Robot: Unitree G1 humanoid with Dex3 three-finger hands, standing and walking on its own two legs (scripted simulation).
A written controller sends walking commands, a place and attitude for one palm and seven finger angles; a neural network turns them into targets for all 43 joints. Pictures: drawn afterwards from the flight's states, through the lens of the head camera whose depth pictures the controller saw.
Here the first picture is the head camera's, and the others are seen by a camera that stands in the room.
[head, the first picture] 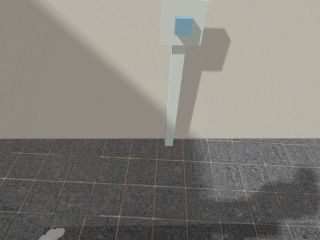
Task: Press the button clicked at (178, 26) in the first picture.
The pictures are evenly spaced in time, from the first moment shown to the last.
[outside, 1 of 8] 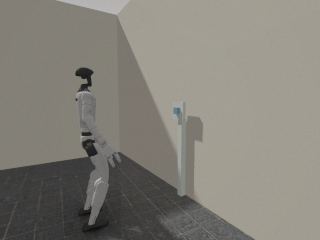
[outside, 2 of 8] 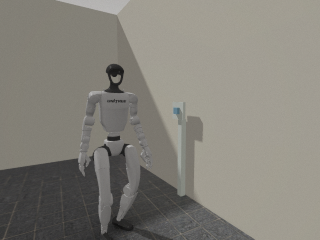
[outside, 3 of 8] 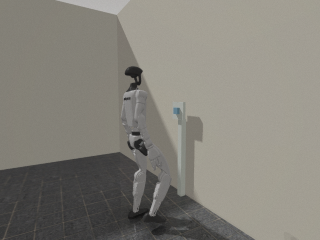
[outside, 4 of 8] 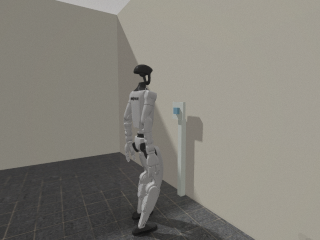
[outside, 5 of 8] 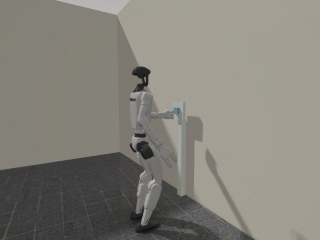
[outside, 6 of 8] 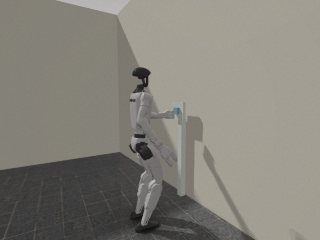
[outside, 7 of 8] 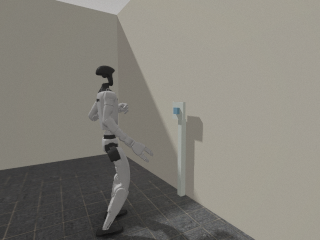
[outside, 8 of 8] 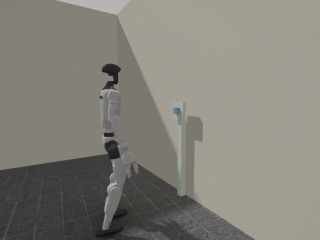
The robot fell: no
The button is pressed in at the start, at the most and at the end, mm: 0 11 0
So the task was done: yes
